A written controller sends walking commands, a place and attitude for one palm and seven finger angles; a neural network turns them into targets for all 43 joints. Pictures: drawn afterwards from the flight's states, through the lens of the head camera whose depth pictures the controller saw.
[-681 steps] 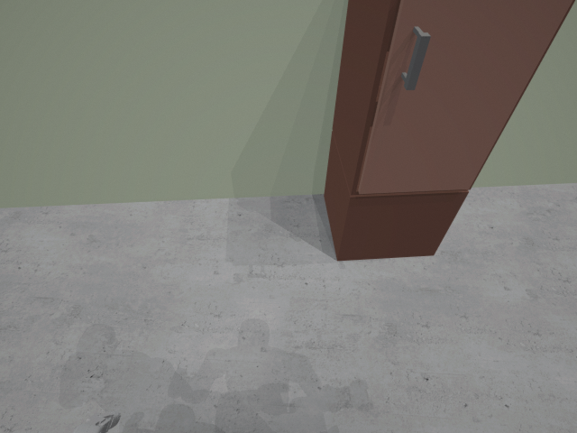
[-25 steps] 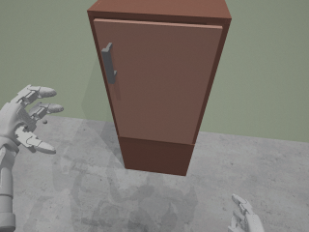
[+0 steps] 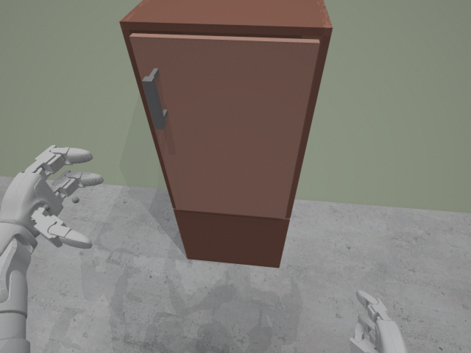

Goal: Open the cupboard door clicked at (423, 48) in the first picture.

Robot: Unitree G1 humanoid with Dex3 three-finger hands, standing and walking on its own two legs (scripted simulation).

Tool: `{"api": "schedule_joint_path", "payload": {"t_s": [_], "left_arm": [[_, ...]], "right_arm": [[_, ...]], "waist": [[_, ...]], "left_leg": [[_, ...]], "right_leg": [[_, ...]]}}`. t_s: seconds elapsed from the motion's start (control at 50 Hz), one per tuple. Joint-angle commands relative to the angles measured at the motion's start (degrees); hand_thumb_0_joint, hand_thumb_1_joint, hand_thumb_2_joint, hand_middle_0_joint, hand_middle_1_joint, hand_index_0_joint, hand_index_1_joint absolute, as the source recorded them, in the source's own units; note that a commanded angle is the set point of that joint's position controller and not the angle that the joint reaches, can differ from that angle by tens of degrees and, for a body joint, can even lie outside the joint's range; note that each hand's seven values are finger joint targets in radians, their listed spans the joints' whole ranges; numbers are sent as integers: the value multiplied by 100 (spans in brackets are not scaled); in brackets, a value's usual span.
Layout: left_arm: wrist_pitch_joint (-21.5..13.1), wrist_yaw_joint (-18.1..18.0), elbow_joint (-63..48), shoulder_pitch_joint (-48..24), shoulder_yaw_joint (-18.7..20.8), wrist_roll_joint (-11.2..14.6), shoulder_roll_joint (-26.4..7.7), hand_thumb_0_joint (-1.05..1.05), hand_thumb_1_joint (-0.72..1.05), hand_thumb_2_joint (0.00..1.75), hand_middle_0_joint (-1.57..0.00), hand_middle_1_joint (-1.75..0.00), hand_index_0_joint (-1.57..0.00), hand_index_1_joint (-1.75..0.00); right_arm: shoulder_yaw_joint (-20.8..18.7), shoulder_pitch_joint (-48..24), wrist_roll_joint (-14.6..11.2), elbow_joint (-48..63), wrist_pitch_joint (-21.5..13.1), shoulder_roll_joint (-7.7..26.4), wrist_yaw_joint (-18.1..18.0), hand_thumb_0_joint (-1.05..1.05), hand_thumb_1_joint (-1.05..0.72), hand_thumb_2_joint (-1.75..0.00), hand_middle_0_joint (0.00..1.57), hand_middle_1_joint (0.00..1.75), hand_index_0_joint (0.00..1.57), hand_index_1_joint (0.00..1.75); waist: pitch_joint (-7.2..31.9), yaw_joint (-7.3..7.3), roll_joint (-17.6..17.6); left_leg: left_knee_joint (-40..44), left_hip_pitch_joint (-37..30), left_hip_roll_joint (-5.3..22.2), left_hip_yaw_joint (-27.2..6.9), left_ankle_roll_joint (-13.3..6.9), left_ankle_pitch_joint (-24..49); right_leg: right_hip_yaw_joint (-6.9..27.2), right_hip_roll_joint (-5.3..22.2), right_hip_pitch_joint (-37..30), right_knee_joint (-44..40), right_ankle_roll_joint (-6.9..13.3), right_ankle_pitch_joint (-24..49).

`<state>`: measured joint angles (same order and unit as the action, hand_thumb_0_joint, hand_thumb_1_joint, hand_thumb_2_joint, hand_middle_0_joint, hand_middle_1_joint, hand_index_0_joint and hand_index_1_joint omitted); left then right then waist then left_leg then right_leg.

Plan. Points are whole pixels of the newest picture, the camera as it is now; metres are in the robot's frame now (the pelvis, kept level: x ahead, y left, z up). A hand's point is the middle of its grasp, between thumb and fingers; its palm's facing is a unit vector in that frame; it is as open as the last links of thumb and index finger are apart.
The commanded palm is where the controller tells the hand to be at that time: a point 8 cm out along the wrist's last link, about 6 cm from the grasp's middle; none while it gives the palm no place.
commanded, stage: move the hooked fingers beside the handle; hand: left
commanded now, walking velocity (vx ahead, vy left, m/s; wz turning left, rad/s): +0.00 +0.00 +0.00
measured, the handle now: (157, 99) +0.60 +0.24 +0.13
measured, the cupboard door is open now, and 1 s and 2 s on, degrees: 0 0 0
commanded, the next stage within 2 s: none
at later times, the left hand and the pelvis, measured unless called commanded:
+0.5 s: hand (104, 161) +0.38 +0.27 +0.14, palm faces +0.01 -1.00 -0.02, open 13.9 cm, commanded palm +0.35 +0.32 +0.14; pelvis -0.01 +0.00 +0.00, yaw -1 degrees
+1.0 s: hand (115, 132) +0.46 +0.28 +0.14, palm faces -0.04 -1.00 +0.00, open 14.0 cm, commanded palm +0.44 +0.33 +0.13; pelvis +0.00 +0.02 -0.01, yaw -1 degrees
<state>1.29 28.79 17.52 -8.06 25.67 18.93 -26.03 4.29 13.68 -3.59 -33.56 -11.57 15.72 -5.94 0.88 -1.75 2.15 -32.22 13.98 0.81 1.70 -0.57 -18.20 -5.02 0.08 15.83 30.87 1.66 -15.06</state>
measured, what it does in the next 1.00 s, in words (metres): stands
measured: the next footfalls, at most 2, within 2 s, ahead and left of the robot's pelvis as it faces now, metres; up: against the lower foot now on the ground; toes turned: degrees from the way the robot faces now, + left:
none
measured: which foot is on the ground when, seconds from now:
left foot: down 0.00-1.00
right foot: down 0.00-1.00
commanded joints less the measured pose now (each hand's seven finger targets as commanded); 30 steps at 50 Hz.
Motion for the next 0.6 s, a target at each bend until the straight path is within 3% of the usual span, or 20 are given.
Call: {"api": "schedule_joint_path", "payload": {"t_s": [0.0,0.06,0.08,0.12,0.22,0.32,0.36,0.42,0.46,0.5,0.54,0.58], "left_arm": [[-461,-61,-1144,-1643,652,211,-1664,0,-50,30,-30,-120,-30,-120],[-489,-134,-846,-2534,367,96,-1635,0,-50,30,-30,-120,-30,-120],[-485,-145,-656,-2716,432,35,-1794,0,-50,30,-30,-120,-30,-120],[-542,-151,-423,-3133,236,-61,-1722,0,-50,30,-30,-120,-30,-120],[-774,-109,-24,-3788,59,-169,-1774,0,-50,30,-30,-120,-30,-120],[-741,-81,978,-3683,222,-184,-1943,0,-50,30,-30,-120,-30,-120],[-687,-93,1465,-3697,460,-214,-2247,0,-50,30,-30,-120,-30,-120],[-774,-132,1560,-4048,561,-366,-2520,0,-50,30,-30,-120,-30,-120],[-952,-167,1187,-4207,507,-373,-2468,0,-50,30,-30,-120,-30,-120],[-1125,-182,1086,-4354,489,-398,-2458,0,-50,30,-30,-120,-30,-120],[-1222,-146,1295,-4441,521,-364,-2467,0,-50,30,-30,-120,-30,-120],[-1185,-62,1885,-4675,598,-320,-2613,0,-50,30,-30,-120,-30,-120]], "right_arm": [[-298,-524,-31,895,-373,698,-85,0,-90,-90,20,30,20,30],[-292,-456,-44,765,-368,724,-154,0,-90,-90,20,30,20,30],[-302,-417,-57,730,-368,756,-177,0,-90,-90,20,30,20,30],[-286,-378,-67,669,-380,760,-223,0,-90,-90,20,30,20,30],[-286,-279,-50,605,-414,793,-254,0,-90,-90,20,30,20,30],[-306,-85,-45,562,-329,877,-184,0,-90,-90,20,30,20,30],[-318,16,-28,552,-261,938,-141,0,-90,-90,20,30,20,30],[-344,157,-11,596,-176,965,-78,0,-90,-90,20,30,20,30],[-376,198,8,699,-153,940,-30,0,-90,-90,20,30,20,30],[-405,307,15,683,-122,931,-13,0,-90,-90,20,30,20,30],[-433,435,16,617,-84,974,-25,0,-90,-90,20,30,20,30],[-435,544,0,496,-8,1048,-50,0,-90,-90,20,30,20,30]], "waist": [[1034,-19,179],[749,187,166],[776,217,138],[865,294,260],[1433,316,380],[1371,244,-89],[1234,175,-222],[1506,173,42],[1918,126,261],[2086,205,388],[2016,287,118],[1658,421,-292]], "left_leg": [[419,-54,-132,-208,-105,1134],[406,-24,-122,-228,-111,800],[413,34,-115,-242,-115,691],[406,13,-130,-256,-115,569],[320,-123,-138,-298,-119,770],[273,241,-132,-266,-123,916],[242,495,-133,-255,-115,918],[206,586,-138,-224,-118,1089],[117,346,-147,-213,-113,1497],[91,206,-129,-193,-118,1590],[83,237,-96,-194,-130,1509],[81,573,-83,-191,-160,1180]], "right_leg": [[374,-15,-514,-411,-25,1059],[442,-16,-191,-515,-50,637],[442,-11,-160,-535,-62,469],[451,16,-100,-535,-59,299],[447,28,-238,-379,-26,581],[427,41,-258,-251,-26,893],[453,40,-278,-223,-16,870],[477,74,-371,-102,-10,1116],[465,25,-535,35,24,1553],[469,-3,-496,48,4,1700],[443,-32,-380,37,-11,1641],[481,-37,-217,-24,-57,1408]]}}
